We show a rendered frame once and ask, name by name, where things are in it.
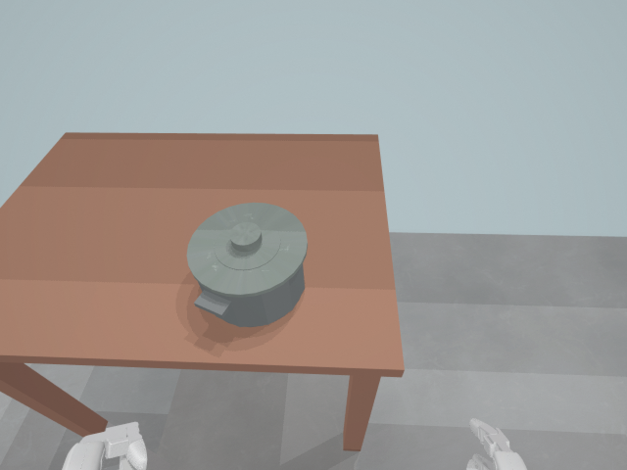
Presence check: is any robot right hand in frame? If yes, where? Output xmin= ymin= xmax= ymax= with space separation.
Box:
xmin=466 ymin=418 xmax=527 ymax=470

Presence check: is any knob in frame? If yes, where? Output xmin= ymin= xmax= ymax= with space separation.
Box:
xmin=229 ymin=222 xmax=262 ymax=252

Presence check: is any pot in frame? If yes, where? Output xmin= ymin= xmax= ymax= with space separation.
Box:
xmin=194 ymin=265 xmax=305 ymax=327

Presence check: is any lid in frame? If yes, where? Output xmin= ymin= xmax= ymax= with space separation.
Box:
xmin=187 ymin=203 xmax=308 ymax=298

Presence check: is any robot left hand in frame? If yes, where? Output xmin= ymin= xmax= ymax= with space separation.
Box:
xmin=62 ymin=422 xmax=147 ymax=470

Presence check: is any table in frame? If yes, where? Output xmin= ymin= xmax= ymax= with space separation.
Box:
xmin=0 ymin=132 xmax=405 ymax=451

